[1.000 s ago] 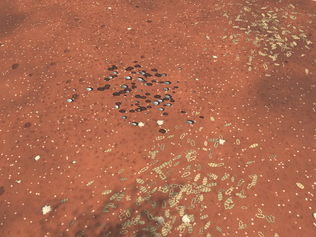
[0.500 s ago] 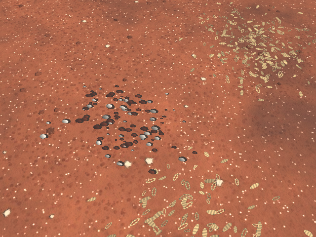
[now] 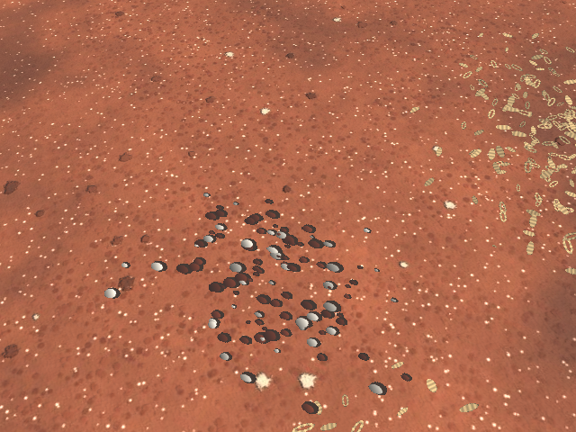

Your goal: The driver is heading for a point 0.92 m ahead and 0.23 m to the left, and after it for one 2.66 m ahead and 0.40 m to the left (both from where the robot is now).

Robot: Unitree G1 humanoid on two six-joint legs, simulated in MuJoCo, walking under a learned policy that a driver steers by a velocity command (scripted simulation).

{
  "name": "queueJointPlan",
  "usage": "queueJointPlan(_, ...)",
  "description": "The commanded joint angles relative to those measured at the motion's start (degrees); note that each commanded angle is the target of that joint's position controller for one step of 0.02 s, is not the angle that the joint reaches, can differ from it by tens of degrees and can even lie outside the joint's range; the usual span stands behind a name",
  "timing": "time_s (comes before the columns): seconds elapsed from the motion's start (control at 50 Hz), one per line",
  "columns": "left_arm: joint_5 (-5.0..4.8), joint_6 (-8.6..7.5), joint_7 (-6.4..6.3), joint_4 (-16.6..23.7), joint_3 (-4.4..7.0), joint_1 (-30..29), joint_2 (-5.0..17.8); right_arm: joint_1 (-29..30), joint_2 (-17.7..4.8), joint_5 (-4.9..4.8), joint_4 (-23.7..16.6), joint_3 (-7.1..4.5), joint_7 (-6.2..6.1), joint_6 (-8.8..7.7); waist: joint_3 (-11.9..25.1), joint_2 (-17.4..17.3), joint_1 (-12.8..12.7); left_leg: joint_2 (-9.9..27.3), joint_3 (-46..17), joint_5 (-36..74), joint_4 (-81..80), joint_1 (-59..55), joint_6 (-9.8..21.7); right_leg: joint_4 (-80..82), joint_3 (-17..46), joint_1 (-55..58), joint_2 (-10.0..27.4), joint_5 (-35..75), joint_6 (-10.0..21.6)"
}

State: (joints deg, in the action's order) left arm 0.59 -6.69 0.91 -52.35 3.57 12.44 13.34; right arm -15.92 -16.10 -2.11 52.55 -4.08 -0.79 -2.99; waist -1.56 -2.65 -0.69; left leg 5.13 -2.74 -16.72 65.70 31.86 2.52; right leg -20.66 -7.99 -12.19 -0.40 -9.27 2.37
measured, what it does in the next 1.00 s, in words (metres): walks ahead, turning left: left foot, then right foot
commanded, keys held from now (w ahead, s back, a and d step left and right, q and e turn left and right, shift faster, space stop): w+q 0.60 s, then w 0.40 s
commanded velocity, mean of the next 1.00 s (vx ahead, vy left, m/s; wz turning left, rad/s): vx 0.50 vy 0.00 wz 0.44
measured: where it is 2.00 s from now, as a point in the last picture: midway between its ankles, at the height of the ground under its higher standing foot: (190, 250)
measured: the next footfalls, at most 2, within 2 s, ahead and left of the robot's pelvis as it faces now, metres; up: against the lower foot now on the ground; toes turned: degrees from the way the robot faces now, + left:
left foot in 0.34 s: +0.33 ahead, +0.17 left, +0.00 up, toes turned +15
right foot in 0.84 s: +0.68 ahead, +0.08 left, +0.00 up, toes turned +26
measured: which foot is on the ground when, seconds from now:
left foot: up 0.00-0.32, down 0.34-0.86, up 0.88-1.00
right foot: down 0.00-0.34, up 0.36-0.82, down 0.84-1.00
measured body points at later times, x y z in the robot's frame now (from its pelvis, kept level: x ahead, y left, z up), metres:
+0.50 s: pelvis +0.27 +0.09 -0.01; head +0.30 +0.11 +0.44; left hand +0.32 +0.39 -0.12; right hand +0.44 -0.15 -0.12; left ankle +0.29 +0.15 -0.74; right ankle +0.26 -0.09 -0.65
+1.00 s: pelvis +0.56 +0.13 -0.01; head +0.59 +0.13 +0.44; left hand +0.55 +0.42 -0.12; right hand +0.75 -0.08 -0.13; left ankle +0.42 +0.21 -0.65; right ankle +0.64 +0.06 -0.74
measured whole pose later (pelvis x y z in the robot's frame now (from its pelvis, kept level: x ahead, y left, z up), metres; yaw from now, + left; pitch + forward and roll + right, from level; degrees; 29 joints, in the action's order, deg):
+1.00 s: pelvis +0.56 +0.13 -0.01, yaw +26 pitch +2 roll -1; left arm 0.2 -6.4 1.9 -46.3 3.4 11.6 14.8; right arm -17.5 -15.5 -0.9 45.2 -3.4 -0.4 -3.6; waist -1.0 -1.7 -0.1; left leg 0.0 -4.0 -21.0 67.0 24.3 2.3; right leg -25.0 -1.9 -17.7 -3.2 -9.1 3.2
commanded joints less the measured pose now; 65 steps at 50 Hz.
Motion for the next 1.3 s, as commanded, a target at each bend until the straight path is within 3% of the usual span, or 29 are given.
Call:
queueJointPlan(0.02, 0.3, -1.11, -0.6, 2.1, 1.61, -1.5, 6.7, -2.4, -0.8, 0.33, -3.5, -0.8, -0.05, 1.16, -0.1, 6.5, 1.8, 3.7, -3.4, 6.2, -1.8, 6.1, -0.4, 13.6, 9.2, 2.5, 16.2, 9.7, 8.2)
queueJointPlan(0.14, -0.1, -0.13, -2.17, 1.2, 2.5, 1.5, 9.5, 8.9, 0.0, 1.0, -7.9, -0.28, 2.05, 0.48, -3.0, 4.8, -1.2, 2.5, 1.2, 19.6, -20.6, 7.2, -0.6, 14.6, -0.2, 6.4, 15.3, 11.8, 6.9)
queueJointPlan(0.24, -1.45, 1.76, -2.34, 0.0, 3.32, 5.4, 11.3, 16.0, -0.6, 0.79, -12.3, -0.12, 3.82, 0.57, -4.7, 4.8, -2.8, 0.8, 5.0, 13.5, -27.5, 9.2, 1.7, 9.8, -3.3, 16.5, 18.2, 18.3, 5.7)
queueJointPlan(0.28, -1.82, 2.51, -2.45, 0.6, 3.77, 4.1, 13.0, 14.3, -2.3, 0.69, -13.2, -0.94, 4.18, 0.77, -2.0, 6.7, -0.5, -2.5, 8.3, 7.9, -28.1, 3.2, 3.8, 3.3, -5.0, 18.3, 18.3, 35.5, 4.4)
queueJointPlan(0.32, -2.31, 3.43, -2.55, 1.3, 3.93, 2.0, 14.2, 2.9, -6.3, 0.32, -11.0, -3.26, 3.94, 0.93, 4.9, 7.1, 6.7, -7.8, 11.2, 6.9, -31.1, -13.3, 6.8, -14.0, -7.1, 15.6, 16.1, 48.4, 2.4)
queueJointPlan(0.34, -1.78, 3.33, -2.66, 2.0, 3.45, 2.2, 13.2, -6.9, -10.6, 0.3, -8.3, -5.52, 2.9, 1.26, 10.1, 4.0, 11.0, -7.6, 6.6, 8.9, -33.4, -30.4, 9.3, -29.4, -7.4, 4.8, 13.8, 38.4, -0.3)
queueJointPlan(0.36, 0.59, 2.24, -2.11, 5.0, 1.08, 5.9, 5.0, -8.4, -17.6, 0.02, -7.7, -6.87, 1.98, 1.33, 13.1, -11.5, 5.9, 7.2, -22.3, 3.9, -37.1, -48.5, 17.7, -50.8, -5.6, -20.4, 4.2, -11.3, -4.0)
queueJointPlan(0.38, -1.25, -0.55, -1.31, 6.7, 0.42, 4.1, 5.7, -9.2, -16.2, 0.98, -10.0, -5.71, 2.38, 0.26, 22.8, -8.9, 6.1, 14.7, -46.7, -4.8, -47.9, -55.3, 24.0, -60.8, 10.0, -30.1, -1.7, -26.4, -3.9)
queueJointPlan(0.4, -3.57, -2.07, -0.74, 8.5, 1.29, -2.9, 9.2, -8.2, -11.6, 1.54, -9.6, -4.41, 2.7, -0.56, 16.6, -3.9, 8.1, 13.4, -40.2, -1.3, -50.2, -52.9, 20.2, -61.2, 13.1, -36.2, 1.3, -21.4, -2.3)
queueJointPlan(0.42, -3.44, -2.8, -0.78, 8.8, 1.04, -4.0, 8.8, -5.2, -9.4, 1.21, -9.8, -3.79, 2.66, -1.13, 11.1, -1.4, 6.2, 11.2, -31.8, 3.5, -49.4, -45.4, 17.9, -56.8, 12.8, -36.0, 3.9, -16.2, -1.0)
queueJointPlan(0.44, -1.84, -2.84, -1.3, 7.8, 1.33, -3.6, 9.0, -0.4, -7.4, 1.08, -10.8, -3.18, 2.61, -1.32, 7.8, 2.4, 3.4, 8.7, -25.5, 9.1, -49.4, -36.6, 15.9, -51.6, 12.9, -31.8, 6.2, -12.4, -1.0)
queueJointPlan(0.46, -0.93, -2.17, -1.52, 7.4, 2.0, -2.6, 9.9, 2.8, -5.5, 1.45, -11.9, -2.5, 2.46, -1.4, 6.4, 2.0, 1.2, 6.8, -21.2, 14.5, -50.3, -30.1, 14.9, -47.8, 13.2, -27.1, 7.7, -10.3, -1.3)
queueJointPlan(0.5, -0.39, -0.58, -1.4, 7.8, 2.22, -1.7, 9.2, 3.5, -6.0, 1.58, -12.6, -2.44, 1.96, -1.57, 5.4, 1.6, -0.5, 5.5, -18.6, 19.5, -52.4, -24.3, 15.1, -43.2, 12.7, -23.0, 8.0, -8.4, -2.7)
queueJointPlan(0.56, 0.35, 0.51, -1.69, 9.8, 1.61, -6.4, 7.1, 0.6, -8.3, 1.13, -12.0, -3.0, 0.68, -1.68, 2.9, 1.7, 0.4, 3.4, -13.9, 23.1, -53.6, -20.5, 14.5, -33.1, 11.2, -23.9, 6.6, -1.2, -5.2)
queueJointPlan(0.64, -0.21, 0.17, -0.83, 11.8, 0.6, -13.7, 5.1, -2.3, -7.7, 0.95, -11.2, -2.75, -0.14, -1.1, 1.4, -1.6, 3.5, -0.1, -9.8, 17.0, -53.0, -18.6, 10.7, -15.5, 10.1, -20.3, 3.3, 14.1, -5.4)
queueJointPlan(0.74, -0.84, -0.89, 0.67, 14.2, 0.51, -19.0, 6.6, -7.2, -7.1, 0.93, -8.6, -2.34, -0.06, -0.96, -0.1, -2.6, 6.2, 3.9, -13.6, 15.2, -49.3, -26.0, 9.8, -8.4, 10.3, -20.4, 2.4, 14.7, -3.0)
queueJointPlan(0.8, -0.89, -1.54, 1.07, 14.3, 1.0, -16.7, 8.3, -7.4, -8.0, 1.21, -8.1, -2.6, -0.43, -0.26, 0.0, -4.3, 4.5, 6.3, -16.1, 23.2, -45.3, -31.6, 8.8, -6.4, 9.3, -18.7, 1.6, 6.9, -0.4)
queueJointPlan(0.84, -0.31, -1.91, 0.72, 11.4, 2.49, -5.6, 11.1, -5.0, -6.9, 1.44, -9.0, -2.01, -0.3, -0.02, 6.9, -3.8, -1.4, 2.1, -12.8, 37.7, -33.1, -30.0, 6.5, -4.8, 8.4, -2.3, 1.1, 8.8, 3.1)
queueJointPlan(0.86, 0.38, -1.86, 0.46, 10.2, 3.18, 4.6, 14.1, -4.2, -5.1, 2.28, -10.5, -1.03, -0.24, -0.1, 15.5, 1.0, -5.6, -1.6, -9.5, 27.8, -17.6, -21.0, 4.4, -6.9, 18.0, 13.8, 9.9, 10.5, 7.2)
queueJointPlan(0.88, 0.29, -1.18, 0.88, 7.4, 4.43, 10.9, 17.7, -13.3, -0.6, 0.79, -10.2, 0.16, -0.01, -0.92, 22.6, 19.1, -2.8, -10.9, -5.0, -6.4, 2.7, 1.5, -0.3, -2.6, 43.7, 34.2, 21.9, -0.8, 16.7)
queueJointPlan(0.9, -1.5, -0.96, 1.23, 7.0, 3.01, 11.1, 12.2, -11.8, -4.8, 0.16, -9.4, -0.22, 0.02, -1.44, 19.6, 16.0, -4.3, -9.0, -9.0, -15.8, 9.2, 9.9, -0.2, 2.8, 51.5, 33.9, 22.7, -13.0, 15.8)
queueJointPlan(0.92, -1.67, -0.61, 1.03, 7.8, 2.13, 7.1, 9.3, -5.1, -7.8, -0.17, -10.7, -0.98, 0.2, -1.7, 10.6, 10.3, -4.8, -6.3, -8.3, -11.1, 10.5, 13.1, 0.1, 3.9, 43.2, 26.3, 20.5, -14.1, 13.1)
queueJointPlan(0.94, -0.92, -0.08, 0.87, 8.7, 1.6, 3.2, 8.6, -0.9, -7.3, 0.46, -11.8, -0.76, 0.16, -1.89, 6.2, 5.3, -3.4, -3.4, -5.3, -6.5, 8.3, 11.5, 0.1, 5.1, 36.4, 18.3, 18.1, -9.0, 11.5)
queueJointPlan(0.96, -0.47, 0.11, 0.91, 8.8, 1.2, 1.2, 7.7, 1.3, -6.7, 1.42, -12.5, -0.9, 0.24, -2.06, 2.7, 4.1, -2.1, -1.6, -4.2, -3.7, 4.4, 10.3, -0.2, 6.6, 32.3, 12.1, 16.2, -2.7, 11.4)
queueJointPlan(0.98, 0.06, -0.06, 0.86, 8.8, 0.79, 0.4, 7.0, 0.6, -6.0, 1.7, -12.4, -1.09, 0.35, -1.93, 2.7, 5.6, -0.4, 0.1, -3.9, -1.8, 1.6, 7.1, -0.2, 7.6, 29.1, 8.8, 14.5, 1.9, 10.8)
queueJointPlan(1.04, -0.59, -0.39, 0.72, 7.6, 0.95, 1.5, 7.9, -0.5, -3.2, 1.57, -12.2, -0.51, 0.42, -1.27, 2.8, 7.5, 0.7, 1.3, -1.8, -0.4, -4.9, 4.9, -1.4, 10.4, 23.2, 5.3, 12.9, 9.4, 11.5)
queueJointPlan(1.16, -1.51, 0.63, -0.33, 5.7, 1.58, 5.3, 10.9, 10.5, -1.2, 1.72, -15.1, 0.69, 0.94, -1.7, 0.7, 6.5, -2.3, 0.5, 1.0, 17.0, -25.7, 3.9, -2.8, 12.8, 14.4, 4.8, 10.4, 13.3, 9.4)
queueJointPlan(1.24, -2.08, 1.58, -0.4, 3.4, 1.45, 10.2, 11.1, 17.6, -1.6, 1.13, -17.4, 0.76, 1.91, -2.26, -1.3, 6.4, -4.6, -1.6, 1.7, 19.6, -33.1, 1.9, -2.5, 10.8, 15.2, 7.4, 11.9, 12.0, 8.9)
queueJointPlan(1.3, -2.26, 2.61, -0.9, 2.9, 1.87, 10.5, 12.4, 18.0, -3.5, 1.02, -18.2, 0.15, 2.69, -3.16, -1.3, 7.5, -2.8, -2.7, 0.9, 14.8, -37.3, -0.9, -1.1, 6.9, 18.3, 11.0, 14.1, 13.4, 7.8)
